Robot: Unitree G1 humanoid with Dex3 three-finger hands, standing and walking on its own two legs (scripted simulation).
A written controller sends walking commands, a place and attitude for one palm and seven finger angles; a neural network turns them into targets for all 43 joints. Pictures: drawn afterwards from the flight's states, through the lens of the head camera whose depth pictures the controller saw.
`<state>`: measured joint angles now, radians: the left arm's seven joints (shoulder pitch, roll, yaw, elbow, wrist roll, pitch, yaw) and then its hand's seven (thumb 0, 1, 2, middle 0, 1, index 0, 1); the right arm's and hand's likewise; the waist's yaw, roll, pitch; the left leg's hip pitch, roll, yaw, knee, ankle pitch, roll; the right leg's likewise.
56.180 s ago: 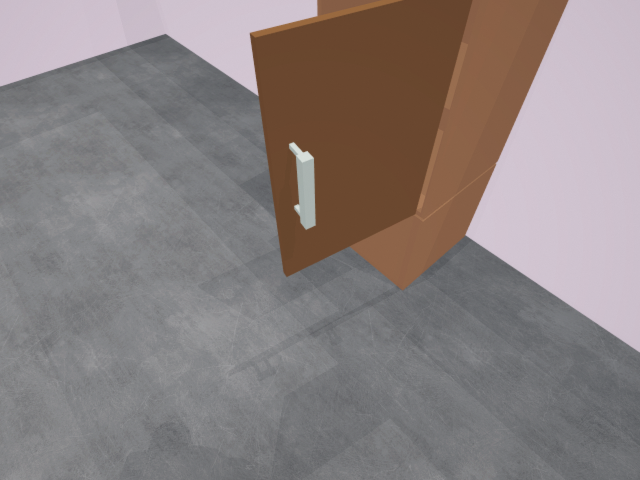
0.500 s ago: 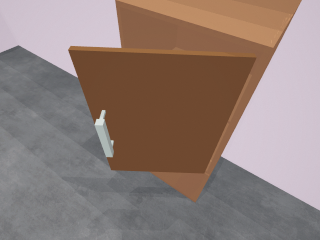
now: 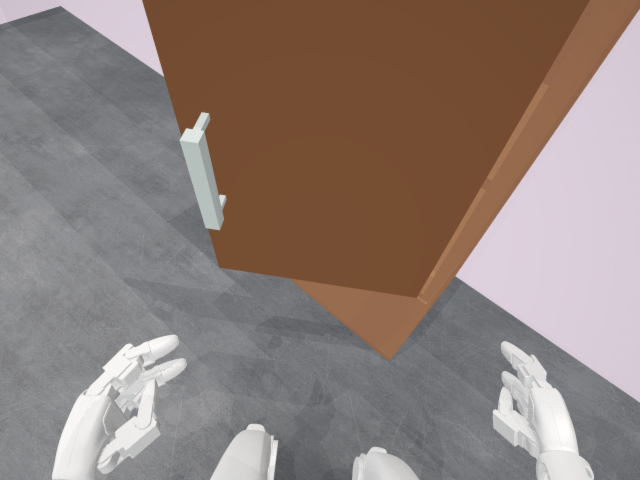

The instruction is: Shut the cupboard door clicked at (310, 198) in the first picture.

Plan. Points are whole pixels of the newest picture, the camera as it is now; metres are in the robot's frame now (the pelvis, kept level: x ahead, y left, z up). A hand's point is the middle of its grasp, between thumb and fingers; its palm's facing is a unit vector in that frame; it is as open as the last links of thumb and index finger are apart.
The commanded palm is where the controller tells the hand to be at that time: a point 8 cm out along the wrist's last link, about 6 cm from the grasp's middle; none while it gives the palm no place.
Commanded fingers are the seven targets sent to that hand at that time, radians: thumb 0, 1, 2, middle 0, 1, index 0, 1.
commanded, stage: raise the hand and make a fist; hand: left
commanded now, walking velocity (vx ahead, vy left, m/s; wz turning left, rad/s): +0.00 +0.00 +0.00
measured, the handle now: (209, 175) +0.49 +0.21 +0.06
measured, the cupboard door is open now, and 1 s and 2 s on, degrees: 33 33 33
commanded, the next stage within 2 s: bring the fist close to the handle in 1.48 s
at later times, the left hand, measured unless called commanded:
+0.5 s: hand (123, 373) +0.21 +0.23 +0.06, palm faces +0.04 -1.00 -0.05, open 3.8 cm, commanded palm +0.19 +0.27 +0.05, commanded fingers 0.00 0.90 0.90 -1.06 -1.24 -1.06 -1.24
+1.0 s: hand (125, 366) +0.22 +0.23 +0.04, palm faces -0.06 -1.00 -0.01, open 3.1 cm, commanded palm +0.20 +0.29 +0.06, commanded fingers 0.00 0.90 0.90 -1.30 -1.50 -1.30 -1.50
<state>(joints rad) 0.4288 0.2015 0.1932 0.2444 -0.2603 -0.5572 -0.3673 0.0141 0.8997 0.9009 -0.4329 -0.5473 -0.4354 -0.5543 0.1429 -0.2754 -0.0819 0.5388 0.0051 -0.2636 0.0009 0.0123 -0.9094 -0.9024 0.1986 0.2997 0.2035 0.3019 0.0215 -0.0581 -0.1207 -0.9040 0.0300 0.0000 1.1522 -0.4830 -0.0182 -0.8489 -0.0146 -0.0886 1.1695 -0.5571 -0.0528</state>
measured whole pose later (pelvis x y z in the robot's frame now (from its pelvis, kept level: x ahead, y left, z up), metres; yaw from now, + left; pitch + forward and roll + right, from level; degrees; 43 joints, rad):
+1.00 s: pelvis +0.00 +0.05 +0.00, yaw +0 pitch +14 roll -4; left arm 0.39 0.26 0.12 -0.05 -0.26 -0.32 -0.28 0.02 0.90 0.90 -1.27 -1.47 -1.28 -1.48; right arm 0.23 -0.22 0.05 0.44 0.02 -0.18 -0.05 0.01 -0.91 -0.90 0.20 0.30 0.21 0.30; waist 0.02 0.03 -0.13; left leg -0.93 0.02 -0.01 1.18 -0.50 0.05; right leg -0.82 -0.02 -0.09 1.10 -0.53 0.01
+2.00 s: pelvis +0.00 +0.02 +0.00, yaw -1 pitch +15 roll -2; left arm 0.08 0.26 0.16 0.16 -0.29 -0.32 -0.29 0.02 0.89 0.90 -1.30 -1.50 -1.30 -1.50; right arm 0.26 -0.26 0.02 0.53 0.03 -0.15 -0.06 0.01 -0.91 -0.90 0.20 0.30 0.21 0.30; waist -0.01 0.05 -0.14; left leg -0.93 0.04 -0.01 1.16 -0.49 0.00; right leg -0.85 0.00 -0.09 1.13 -0.54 -0.03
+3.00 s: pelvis +0.00 +0.02 +0.01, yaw -1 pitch +16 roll -1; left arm -0.38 0.24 0.18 0.68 -0.21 -0.47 -0.22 0.02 0.90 0.90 -1.30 -1.50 -1.30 -1.50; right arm 0.29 -0.27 0.00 0.62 0.03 -0.04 -0.03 0.01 -0.91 -0.90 0.20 0.30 0.20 0.30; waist -0.03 0.03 -0.13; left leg -0.93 0.03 0.02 1.11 -0.46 0.02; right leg -0.87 -0.01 -0.06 1.09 -0.51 -0.02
